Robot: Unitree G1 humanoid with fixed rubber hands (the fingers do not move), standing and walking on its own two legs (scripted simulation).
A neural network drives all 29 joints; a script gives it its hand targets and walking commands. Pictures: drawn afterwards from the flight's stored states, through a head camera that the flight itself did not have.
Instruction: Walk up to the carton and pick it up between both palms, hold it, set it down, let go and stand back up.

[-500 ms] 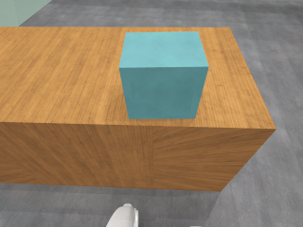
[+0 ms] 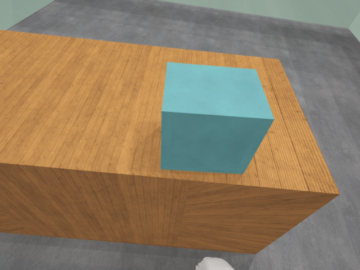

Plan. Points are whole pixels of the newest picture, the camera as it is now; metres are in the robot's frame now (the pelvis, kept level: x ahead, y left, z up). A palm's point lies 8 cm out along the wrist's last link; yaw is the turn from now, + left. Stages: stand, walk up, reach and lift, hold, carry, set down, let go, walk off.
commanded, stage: walk up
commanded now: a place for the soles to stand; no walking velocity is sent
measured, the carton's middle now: (206, 120) +0.48 -0.05 +0.05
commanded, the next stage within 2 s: none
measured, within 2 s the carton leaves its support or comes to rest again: neither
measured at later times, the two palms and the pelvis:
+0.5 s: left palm out of the picture +0.11 +0.26 -0.11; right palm out of the picture +0.01 -0.35 -0.11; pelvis -0.01 -0.04 -0.01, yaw -3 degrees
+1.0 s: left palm out of the picture +0.13 +0.26 -0.12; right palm out of the picture +0.07 -0.35 -0.11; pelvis +0.01 -0.04 +0.00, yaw -3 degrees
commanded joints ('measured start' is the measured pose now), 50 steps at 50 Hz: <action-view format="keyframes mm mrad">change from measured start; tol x16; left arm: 1 -16 136 72 -51 -17 -45 13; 50 -191 144 49 46 -15 -51 9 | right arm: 1 -90 -287 -118 -75 12 1 -16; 21 47 -209 -87 89 -3 61 11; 28 -208 -314 -95 8 -17 23 -4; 50 -174 -248 -67 43 10 35 -10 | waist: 1 -5 218 -23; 6 8 -115 -161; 19 -18 -105 -37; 25 10 190 21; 50 4 84 -168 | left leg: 1 40 277 -142 -182 564 154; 4 -35 196 -80 16 430 83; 8 -163 30 -67 200 -271 -4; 21 48 17 -4 -72 -10 6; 25 -168 284 -401 -481 -415 116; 33 -115 142 -97 -171 43 34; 50 -23 153 -110 -228 72 45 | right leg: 1 18 -60 -33 -262 12 -26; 4 243 -33 -26 -527 229 -50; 6 310 -264 399 -595 445 -134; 11 50 -227 400 -725 -263 -167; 20 -104 -204 327 -712 -431 -145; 26 23 26 22 -188 -79 -39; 34 187 -98 162 -437 274 -101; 50 162 -88 126 -420 300 -88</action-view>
